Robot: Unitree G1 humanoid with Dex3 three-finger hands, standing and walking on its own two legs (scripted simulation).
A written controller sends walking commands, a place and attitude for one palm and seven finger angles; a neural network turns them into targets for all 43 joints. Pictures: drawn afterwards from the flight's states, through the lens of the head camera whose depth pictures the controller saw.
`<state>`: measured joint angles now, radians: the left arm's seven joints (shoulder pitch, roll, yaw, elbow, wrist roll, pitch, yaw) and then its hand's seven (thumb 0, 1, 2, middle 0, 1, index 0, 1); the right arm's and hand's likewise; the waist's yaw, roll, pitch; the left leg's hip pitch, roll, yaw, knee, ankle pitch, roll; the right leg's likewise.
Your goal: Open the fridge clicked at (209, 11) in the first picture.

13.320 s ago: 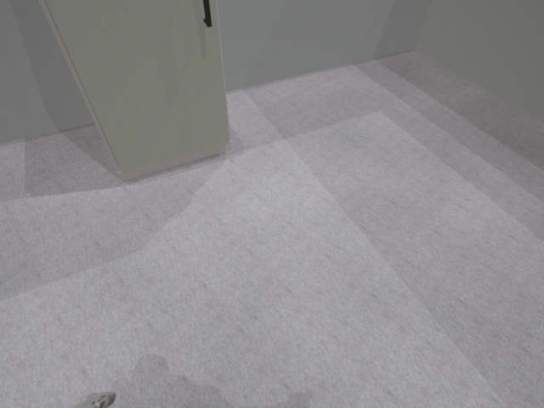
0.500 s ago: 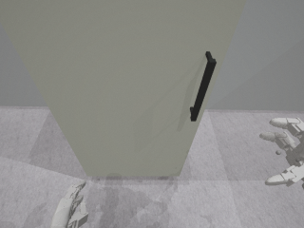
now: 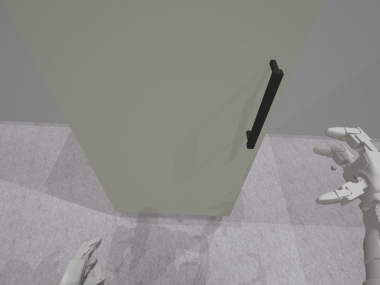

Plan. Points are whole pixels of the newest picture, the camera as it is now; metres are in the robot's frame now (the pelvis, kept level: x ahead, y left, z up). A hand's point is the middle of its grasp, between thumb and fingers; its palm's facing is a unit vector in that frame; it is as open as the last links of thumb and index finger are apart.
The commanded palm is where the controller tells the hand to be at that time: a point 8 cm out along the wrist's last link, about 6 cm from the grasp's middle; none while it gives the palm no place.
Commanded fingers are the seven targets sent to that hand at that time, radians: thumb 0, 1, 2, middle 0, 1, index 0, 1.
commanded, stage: move the hooked fingers beside the handle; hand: right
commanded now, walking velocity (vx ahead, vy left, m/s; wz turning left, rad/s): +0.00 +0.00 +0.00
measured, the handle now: (260, 109) +0.51 -0.14 +0.09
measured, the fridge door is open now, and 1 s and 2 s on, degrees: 0 0 0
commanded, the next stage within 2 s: feel for the door with the fingertips in 1.84 s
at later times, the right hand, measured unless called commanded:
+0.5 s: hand (313, 146) +0.39 -0.23 +0.10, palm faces -0.01 +1.00 -0.01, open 14.0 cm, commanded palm +0.36 -0.28 +0.11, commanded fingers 0.00 0.50 -0.30 0.30 1.20 0.30 1.20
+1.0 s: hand (301, 131) +0.43 -0.22 +0.10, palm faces -0.02 +1.00 +0.01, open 14.0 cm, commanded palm +0.41 -0.27 +0.10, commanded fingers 0.00 0.50 -0.30 0.30 1.20 0.30 1.20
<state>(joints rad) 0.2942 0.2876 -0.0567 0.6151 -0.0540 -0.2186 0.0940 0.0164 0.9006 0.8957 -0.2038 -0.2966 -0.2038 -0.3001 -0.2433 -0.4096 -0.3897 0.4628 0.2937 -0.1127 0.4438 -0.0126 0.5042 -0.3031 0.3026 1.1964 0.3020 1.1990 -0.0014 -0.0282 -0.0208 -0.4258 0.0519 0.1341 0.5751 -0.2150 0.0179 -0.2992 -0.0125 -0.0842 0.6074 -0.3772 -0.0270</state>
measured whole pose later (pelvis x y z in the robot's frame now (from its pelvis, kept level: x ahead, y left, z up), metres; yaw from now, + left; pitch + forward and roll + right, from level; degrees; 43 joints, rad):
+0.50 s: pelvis +0.01 +0.00 +0.00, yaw +0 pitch +7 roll +0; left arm 0.31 0.28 -0.05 0.62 -0.05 -0.15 0.08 0.01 0.90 0.90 -0.20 -0.30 -0.20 -0.30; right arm -0.43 -0.40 -0.36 0.65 0.25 -0.16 0.38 -0.01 0.50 -0.30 0.30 1.20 0.30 1.20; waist 0.02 -0.02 -0.04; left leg -0.48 0.05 0.13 0.58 -0.22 0.01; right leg -0.35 -0.01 -0.09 0.61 -0.39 -0.03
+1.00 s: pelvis +0.00 -0.01 -0.01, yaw +1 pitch +9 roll +1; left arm 0.34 0.28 -0.05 0.63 -0.04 -0.07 0.06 0.01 0.90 0.90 -0.20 -0.30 -0.20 -0.30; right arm -0.62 -0.43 -0.36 0.88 0.21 -0.25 0.35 -0.01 0.50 -0.30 0.30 1.20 0.30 1.20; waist 0.06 -0.01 -0.05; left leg -0.55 0.05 0.12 0.61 -0.22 0.01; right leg -0.42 -0.02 -0.09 0.66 -0.40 -0.04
